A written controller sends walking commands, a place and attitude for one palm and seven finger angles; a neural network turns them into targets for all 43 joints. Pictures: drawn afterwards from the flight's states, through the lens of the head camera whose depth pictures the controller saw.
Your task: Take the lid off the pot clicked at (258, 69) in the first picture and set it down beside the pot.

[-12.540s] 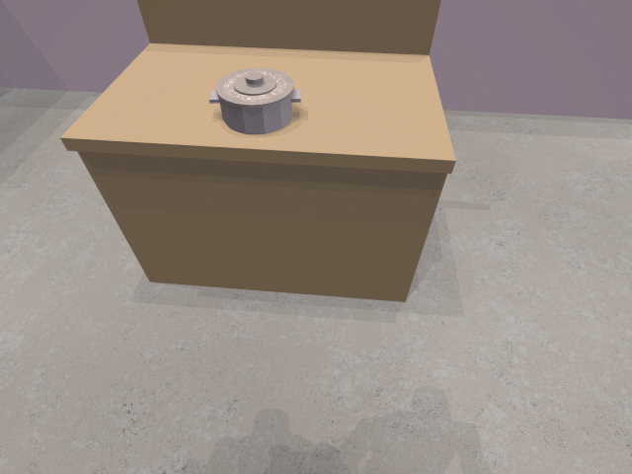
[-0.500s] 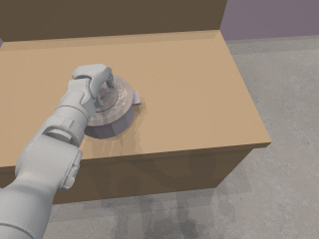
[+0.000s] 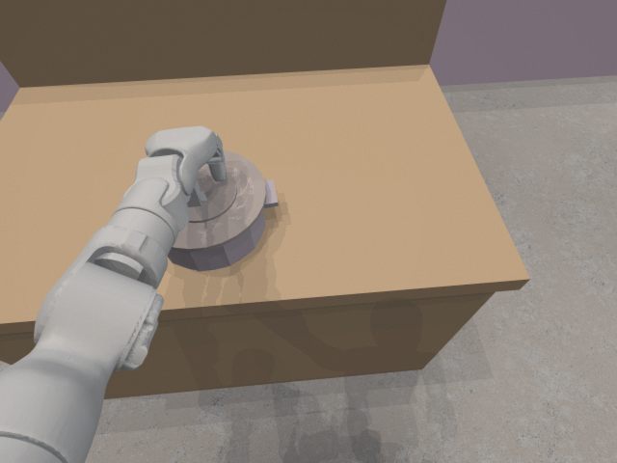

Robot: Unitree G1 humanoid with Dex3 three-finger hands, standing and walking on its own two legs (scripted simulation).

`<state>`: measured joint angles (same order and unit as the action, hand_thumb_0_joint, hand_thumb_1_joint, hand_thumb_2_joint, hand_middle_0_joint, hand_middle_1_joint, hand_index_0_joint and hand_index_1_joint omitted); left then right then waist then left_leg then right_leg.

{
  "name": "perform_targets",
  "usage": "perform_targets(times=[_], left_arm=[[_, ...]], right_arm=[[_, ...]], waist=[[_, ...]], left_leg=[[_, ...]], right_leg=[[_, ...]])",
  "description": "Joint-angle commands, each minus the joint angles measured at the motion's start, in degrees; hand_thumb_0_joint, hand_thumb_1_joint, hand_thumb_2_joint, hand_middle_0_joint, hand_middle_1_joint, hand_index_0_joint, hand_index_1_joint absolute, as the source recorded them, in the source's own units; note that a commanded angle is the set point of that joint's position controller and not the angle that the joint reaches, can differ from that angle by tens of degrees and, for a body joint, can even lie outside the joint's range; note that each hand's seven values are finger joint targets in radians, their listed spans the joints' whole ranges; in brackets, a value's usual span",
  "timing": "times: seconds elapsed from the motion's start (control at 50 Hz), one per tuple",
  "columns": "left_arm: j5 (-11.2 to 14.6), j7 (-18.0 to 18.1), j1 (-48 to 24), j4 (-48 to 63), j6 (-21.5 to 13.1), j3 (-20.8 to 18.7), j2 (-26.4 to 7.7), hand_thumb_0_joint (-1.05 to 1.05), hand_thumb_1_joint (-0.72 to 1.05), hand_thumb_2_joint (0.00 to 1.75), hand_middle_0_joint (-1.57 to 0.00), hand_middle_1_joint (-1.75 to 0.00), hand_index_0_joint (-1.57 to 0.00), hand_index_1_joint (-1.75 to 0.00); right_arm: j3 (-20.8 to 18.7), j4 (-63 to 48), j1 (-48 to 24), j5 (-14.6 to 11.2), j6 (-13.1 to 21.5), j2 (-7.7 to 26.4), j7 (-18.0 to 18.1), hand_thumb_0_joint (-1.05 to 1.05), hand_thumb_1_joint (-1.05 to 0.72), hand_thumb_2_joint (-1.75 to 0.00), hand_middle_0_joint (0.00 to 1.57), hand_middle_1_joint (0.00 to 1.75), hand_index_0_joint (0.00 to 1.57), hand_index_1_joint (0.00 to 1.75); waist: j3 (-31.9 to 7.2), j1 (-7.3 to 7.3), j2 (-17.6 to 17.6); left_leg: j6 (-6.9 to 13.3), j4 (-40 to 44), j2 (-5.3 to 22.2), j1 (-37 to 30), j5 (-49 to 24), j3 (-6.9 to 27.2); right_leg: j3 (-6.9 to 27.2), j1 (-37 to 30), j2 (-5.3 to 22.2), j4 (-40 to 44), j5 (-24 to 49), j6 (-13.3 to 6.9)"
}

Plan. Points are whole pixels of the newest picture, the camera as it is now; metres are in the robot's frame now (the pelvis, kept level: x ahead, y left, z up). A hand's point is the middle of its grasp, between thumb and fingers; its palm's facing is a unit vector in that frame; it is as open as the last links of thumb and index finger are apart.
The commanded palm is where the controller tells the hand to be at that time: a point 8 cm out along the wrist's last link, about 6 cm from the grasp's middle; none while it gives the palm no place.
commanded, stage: close the fingers and squeeze the knob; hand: left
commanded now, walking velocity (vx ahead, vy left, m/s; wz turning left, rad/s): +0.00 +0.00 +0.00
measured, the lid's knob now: (198, 186) +0.52 +0.13 +0.03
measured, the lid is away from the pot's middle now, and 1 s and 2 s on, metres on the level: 0.01 0.01 0.01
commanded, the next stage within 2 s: lift the lid straight up in 0.60 s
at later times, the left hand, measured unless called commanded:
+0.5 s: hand (193, 184) +0.49 +0.12 +0.07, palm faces -0.38 -0.02 -0.92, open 5.7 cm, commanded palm +0.50 +0.12 +0.12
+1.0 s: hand (190, 175) +0.49 +0.12 +0.08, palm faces -0.35 -0.06 -0.93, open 3.1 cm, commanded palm +0.50 +0.13 +0.14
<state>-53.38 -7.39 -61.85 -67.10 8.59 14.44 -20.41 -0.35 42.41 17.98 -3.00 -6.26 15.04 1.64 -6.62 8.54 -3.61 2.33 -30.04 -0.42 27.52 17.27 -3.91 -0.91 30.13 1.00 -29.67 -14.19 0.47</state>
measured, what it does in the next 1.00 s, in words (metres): stands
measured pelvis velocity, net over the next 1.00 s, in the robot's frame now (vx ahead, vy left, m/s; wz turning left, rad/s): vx -0.01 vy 0.00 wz -0.01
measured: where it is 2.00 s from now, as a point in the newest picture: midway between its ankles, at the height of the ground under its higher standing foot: outside the picture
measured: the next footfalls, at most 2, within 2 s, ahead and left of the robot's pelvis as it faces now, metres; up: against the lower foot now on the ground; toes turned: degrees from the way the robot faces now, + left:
none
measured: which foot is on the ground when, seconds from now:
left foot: down 0.00-1.00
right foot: down 0.00-1.00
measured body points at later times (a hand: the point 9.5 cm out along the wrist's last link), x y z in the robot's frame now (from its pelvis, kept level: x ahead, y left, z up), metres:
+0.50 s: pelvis -0.01 +0.00 +0.00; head +0.07 -0.01 +0.44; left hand +0.51 +0.12 +0.12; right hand -0.01 -0.27 -0.14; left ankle -0.04 +0.09 -0.73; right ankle -0.01 -0.13 -0.73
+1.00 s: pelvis -0.01 +0.00 +0.00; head +0.06 -0.01 +0.45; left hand +0.51 +0.12 +0.14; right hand +0.00 -0.27 -0.13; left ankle -0.04 +0.09 -0.73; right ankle -0.01 -0.13 -0.73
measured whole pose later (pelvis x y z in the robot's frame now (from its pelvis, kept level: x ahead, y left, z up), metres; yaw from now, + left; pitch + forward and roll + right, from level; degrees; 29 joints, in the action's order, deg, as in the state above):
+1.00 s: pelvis -0.01 +0.00 +0.00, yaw +0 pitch +14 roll +0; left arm -53.6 -8.2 -63.3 -67.3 8.7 12.6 -21.9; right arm -0.2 42.3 19.3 -3.3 -4.2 15.5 2.3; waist -6.5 9.5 -3.5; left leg 2.5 -29.6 -0.4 27.2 16.8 -4.1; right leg -0.6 29.8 0.9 -29.1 -13.4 0.5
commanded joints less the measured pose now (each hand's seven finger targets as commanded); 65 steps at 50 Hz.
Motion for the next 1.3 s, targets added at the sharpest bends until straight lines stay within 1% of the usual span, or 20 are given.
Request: perform_targets(times=[0.0,0.04,0.08,0.14,0.18,0.24,0.3,0.36,0.42,0.48,0.52,0.82,0.86,0.88,0.94,0.98,1.02,1.14,1.22,1.28], left_arm=[[-0.8,1.7,-28.9,9.6,-0.5,-1.5,-9.0,0.00,0.40,0.77,-0.70,-1.05,-0.74,-1.07],[-0.5,1.5,-28.9,11.2,-0.9,-2.7,-10.2,0.00,0.40,0.80,-0.68,-1.04,-0.75,-1.07],[-0.4,1.4,-28.7,8.5,-0.5,0.6,-6.1,0.00,0.42,0.82,-0.68,-1.04,-0.76,-1.08],[-0.1,2.1,-29.6,7.6,-0.3,-3.8,-11.5,0.00,0.45,0.83,-0.68,-1.04,-0.79,-1.09],[-0.4,1.9,-30.8,7.2,-0.1,-0.6,-8.3,0.00,0.47,0.84,-0.68,-1.04,-0.81,-1.10],[-1.1,1.9,-30.8,9.1,-0.8,-2.0,-9.6,0.00,0.49,0.86,-0.69,-1.05,-0.84,-1.11],[-0.6,1.9,-31.6,7.2,-0.5,-0.3,-7.9,0.00,0.52,0.87,-0.70,-1.05,-0.87,-1.12],[-0.2,2.2,-31.9,8.4,-0.9,-2.9,-10.9,0.00,0.55,0.89,-0.72,-1.06,-0.91,-1.13],[-1.0,1.8,-31.3,5.8,-0.3,1.2,-6.2,0.00,0.59,0.90,-0.73,-1.07,-0.95,-1.15],[-0.6,2.4,-31.7,5.9,-0.5,-2.9,-10.8,0.00,0.62,0.92,-0.74,-1.08,-0.99,-1.16],[-0.2,2.3,-32.7,7.0,-0.7,-0.6,-7.9,0.00,0.64,0.93,-0.75,-1.09,-1.02,-1.17],[-1.2,2.5,-32.0,10.2,-1.1,-4.1,-13.4,0.00,0.72,0.95,-0.76,-1.11,-1.16,-1.19],[-0.9,2.1,-30.7,7.0,0.2,-1.7,-10.4,0.00,0.73,0.95,-0.76,-1.11,-1.16,-1.19],[-0.8,2.1,-31.9,6.7,0.6,-2.9,-12.3,0.00,0.73,0.95,-0.76,-1.11,-1.16,-1.19],[-0.7,1.7,-35.2,14.5,-0.5,-6.1,-16.9,0.00,0.73,0.95,-0.76,-1.11,-1.16,-1.20],[-1.7,0.6,-32.0,10.9,0.2,-2.2,-12.3,0.00,0.73,0.95,-0.76,-1.11,-1.16,-1.20],[-1.3,0.2,-31.1,7.5,1.2,-3.4,-13.6,0.00,0.73,0.95,-0.76,-1.11,-1.17,-1.20],[-0.4,-1.3,-34.1,13.9,-0.4,-4.3,-14.5,0.00,0.73,0.95,-0.76,-1.11,-1.17,-1.20],[-1.0,-1.8,-31.3,8.5,1.6,-1.9,-11.9,0.00,0.68,0.95,-0.74,-1.08,-1.13,-1.16],[-0.2,-2.4,-33.4,12.9,0.6,-1.7,-11.0,0.00,0.62,0.96,-0.73,-1.03,-1.09,-1.11]], right_arm=[[-3.2,-3.4,5.2,0.4,1.0,8.5,0.8,0.00,-0.90,-0.90,0.20,0.30,0.20,0.30],[-3.2,-3.7,5.3,0.5,0.9,8.6,0.8,0.00,-0.90,-0.90,0.20,0.30,0.20,0.30],[-3.2,-3.3,5.1,0.3,0.7,8.5,0.8,0.00,-0.90,-0.90,0.20,0.30,0.20,0.30],[-3.1,-3.3,5.3,0.4,1.0,9.0,1.1,0.00,-0.90,-0.90,0.20,0.30,0.20,0.30],[-2.9,-3.1,5.5,0.1,1.1,8.9,1.2,0.00,-0.90,-0.90,0.20,0.30,0.20,0.30],[-3.2,-3.2,6.1,0.4,1.4,8.8,1.1,0.00,-0.90,-0.90,0.20,0.30,0.20,0.30],[-3.1,-2.9,6.2,0.3,1.3,8.9,1.1,0.00,-0.90,-0.90,0.20,0.30,0.20,0.30],[-3.1,-3.1,6.5,0.4,1.8,9.0,1.3,0.00,-0.90,-0.90,0.20,0.30,0.20,0.30],[-2.9,-2.6,6.6,0.1,1.7,8.9,1.1,0.00,-0.90,-0.90,0.20,0.30,0.20,0.30],[-2.9,-2.8,7.1,0.3,1.9,9.2,1.3,0.00,-0.90,-0.90,0.20,0.30,0.20,0.30],[-3.0,-2.7,7.1,0.3,2.3,8.8,1.2,0.00,-0.90,-0.90,0.20,0.30,0.20,0.30],[-3.1,-3.1,6.9,0.0,3.0,8.5,1.4,0.00,-0.90,-0.90,0.20,0.30,0.20,0.30],[-2.9,-2.8,6.4,0.0,2.7,8.7,1.2,0.00,-0.90,-0.90,0.20,0.30,0.20,0.30],[-2.7,-2.8,6.5,-0.1,2.7,9.1,1.2,0.00,-0.90,-0.90,0.20,0.30,0.20,0.30],[-2.8,-4.2,5.7,0.0,3.3,8.7,1.6,0.00,-0.90,-0.90,0.20,0.30,0.20,0.30],[-2.8,-3.9,5.7,0.0,3.0,8.3,1.5,0.00,-0.90,-0.90,0.20,0.30,0.20,0.30],[-2.5,-3.7,5.3,-0.2,2.5,9.0,1.5,0.00,-0.90,-0.90,0.20,0.30,0.20,0.30],[-2.8,-4.2,5.3,0.1,3.0,8.4,1.7,0.00,-0.90,-0.90,0.20,0.30,0.20,0.30],[-2.4,-3.8,4.3,-0.2,1.9,9.0,1.5,0.00,-0.90,-0.90,0.20,0.30,0.20,0.30],[-2.7,-4.6,4.0,0.1,2.1,8.5,1.3,0.00,-0.90,-0.90,0.20,0.30,0.20,0.30]], waist=[[-22.5,1.67,2.5],[-24.5,1.26,3.1],[-21.1,2.58,3.8],[-21.3,1.72,4.1],[-20.4,2.91,4.2],[-23.7,2.05,2.3],[-20.9,3.38,3.9],[-23.1,2.54,3.0],[-19.3,3.67,3.4],[-21.3,2.99,3.6],[-21.9,3.30,3.3],[-24.6,1.44,2.4],[-20.5,2.22,3.3],[-19.7,2.37,4.3],[-27.2,0.64,1.4],[-23.9,1.30,1.7],[-20.4,1.57,4.7],[-26.1,0.50,1.3],[-19.7,1.35,5.7],[-24.0,0.95,2.6]], left_leg=[[1.6,-0.3,-0.4,-14.7,-24.8,2.8],[1.7,-0.6,-0.2,-15.5,-27.4,3.1],[1.6,-0.6,-0.1,-14.6,-25.2,2.9],[1.6,-0.2,-0.5,-11.9,-21.1,2.6],[1.6,0.0,-0.4,-11.9,-20.1,2.7],[1.5,-0.8,-0.2,-14.8,-24.9,3.3],[1.5,-0.5,-0.3,-12.9,-21.6,2.9],[1.7,-0.3,-0.5,-13.1,-21.0,2.9],[1.5,-0.2,-0.2,-12.5,-20.6,3.2],[1.6,-0.2,-0.4,-12.2,-19.9,3.3],[1.6,-0.3,-0.4,-12.8,-19.4,3.2],[1.6,0.5,-0.4,-14.7,-23.0,3.2],[1.7,0.8,-0.5,-12.7,-20.9,2.7],[1.8,1.1,-0.6,-11.4,-18.8,2.6],[1.9,1.3,-0.8,-15.1,-22.5,2.9],[1.8,1.0,-0.5,-15.7,-24.7,2.9],[1.8,1.6,-0.5,-13.0,-21.3,2.7],[2.0,1.0,-0.5,-18.8,-29.0,3.5],[1.9,1.9,-0.6,-13.5,-23.7,2.4],[2.0,1.3,-0.6,-18.0,-27.6,3.0]], right_leg=[[-1.0,-8.2,-2.6,0.4,22.2,-2.1],[-0.8,-9.3,-2.6,0.1,23.9,-2.1],[-1.1,-6.6,-2.8,0.3,21.8,-1.9],[-0.7,-8.6,-2.6,0.4,20.4,-2.2],[-1.0,-6.9,-2.6,0.3,19.4,-2.1],[-0.9,-7.2,-2.8,-0.1,21.3,-2.4],[-1.0,-6.0,-2.9,0.2,19.7,-2.0],[-0.6,-8.1,-2.7,0.3,20.1,-2.1],[-1.4,-4.4,-3.0,0.3,18.3,-2.1],[-1.0,-6.2,-2.9,0.2,18.2,-2.1],[-1.0,-6.0,-2.9,0.3,18.0,-2.1],[-0.7,-10.1,-2.8,1.0,21.6,-2.2],[-0.8,-8.6,-2.9,1.5,20.2,-2.0],[-0.7,-8.9,-2.8,1.7,19.3,-1.9],[0.0,-13.7,-2.3,1.4,23.2,-2.2],[-0.7,-10.9,-2.6,1.7,23.2,-2.1],[-0.8,-10.5,-2.7,2.0,21.4,-2.0],[-0.4,-12.2,-2.4,1.9,25.2,-2.2],[-0.8,-11.5,-2.4,2.4,24.1,-1.9],[-0.7,-11.6,-2.3,2.1,24.8,-2.0]])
